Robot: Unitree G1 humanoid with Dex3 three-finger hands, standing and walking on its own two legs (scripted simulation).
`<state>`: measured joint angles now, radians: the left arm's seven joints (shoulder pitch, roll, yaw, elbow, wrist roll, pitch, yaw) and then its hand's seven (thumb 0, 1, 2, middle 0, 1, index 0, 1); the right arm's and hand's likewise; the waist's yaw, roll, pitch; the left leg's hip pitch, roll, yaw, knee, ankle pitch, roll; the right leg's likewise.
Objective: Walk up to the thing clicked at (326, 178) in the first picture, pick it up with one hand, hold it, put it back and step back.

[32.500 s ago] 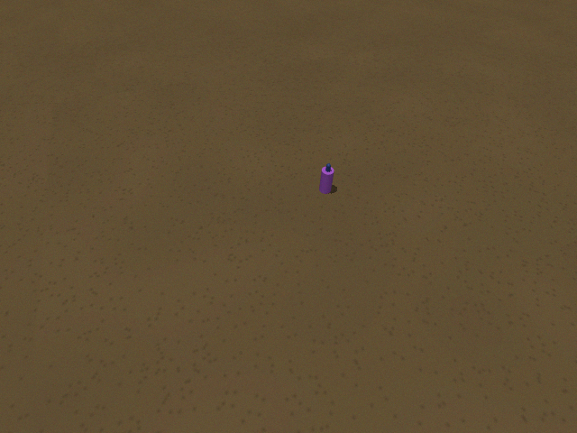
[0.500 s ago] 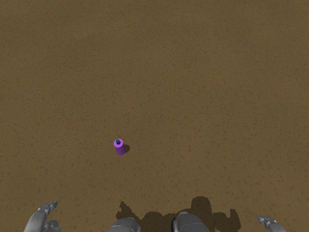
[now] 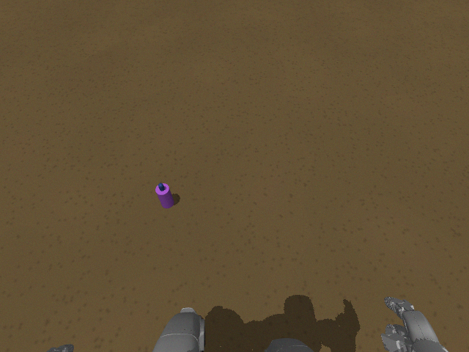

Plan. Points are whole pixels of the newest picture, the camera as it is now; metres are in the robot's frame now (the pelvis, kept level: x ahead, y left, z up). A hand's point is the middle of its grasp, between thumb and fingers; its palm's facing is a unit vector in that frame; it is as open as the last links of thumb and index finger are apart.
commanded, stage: step back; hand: left
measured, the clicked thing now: (164, 194) +0.75 +0.31 -0.66
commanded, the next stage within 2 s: stand in 1.70 s
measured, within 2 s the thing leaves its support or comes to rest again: neither
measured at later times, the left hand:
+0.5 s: hand out of the picture -0.07 +0.25 -0.13, palm faces +0.08 -0.93 -0.37, open 7.3 cm
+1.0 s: hand out of the picture -0.21 +0.25 -0.13, palm faces +0.08 -0.92 -0.39, open 7.3 cm
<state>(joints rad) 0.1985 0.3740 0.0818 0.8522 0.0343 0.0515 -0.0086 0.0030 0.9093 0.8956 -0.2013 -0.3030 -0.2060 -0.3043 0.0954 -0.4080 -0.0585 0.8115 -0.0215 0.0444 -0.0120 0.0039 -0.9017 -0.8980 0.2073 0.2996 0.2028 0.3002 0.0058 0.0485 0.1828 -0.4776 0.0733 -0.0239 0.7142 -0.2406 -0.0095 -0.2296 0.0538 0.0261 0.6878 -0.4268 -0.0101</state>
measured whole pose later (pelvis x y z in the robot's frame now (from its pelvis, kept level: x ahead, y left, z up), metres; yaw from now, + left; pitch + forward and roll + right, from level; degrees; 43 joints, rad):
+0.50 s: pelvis -0.16 -0.02 +0.01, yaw +4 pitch -2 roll -1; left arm 0.14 0.39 0.07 0.82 0.01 0.07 0.01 0.00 0.91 0.90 -0.20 -0.30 -0.21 -0.30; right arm 0.17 -0.36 -0.03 0.87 -0.04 0.03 -0.01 0.01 -0.90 -0.90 0.21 0.30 0.20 0.30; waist 0.01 -0.02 0.15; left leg -0.32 0.00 -0.01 0.62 -0.25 0.03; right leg -0.45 0.09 0.11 1.16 -0.52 -0.01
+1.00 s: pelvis -0.23 -0.03 +0.02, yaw +4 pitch -3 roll +1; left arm 0.24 0.40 0.05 0.99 0.02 0.01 -0.01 0.01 0.91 0.90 -0.20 -0.30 -0.21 -0.30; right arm 0.24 -0.35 -0.06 0.98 -0.04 -0.02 0.03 0.01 -0.91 -0.90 0.20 0.30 0.20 0.30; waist 0.02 -0.02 0.07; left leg -0.26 -0.04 -0.03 0.57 -0.26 0.02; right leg -0.29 -0.02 0.02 0.80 -0.50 -0.02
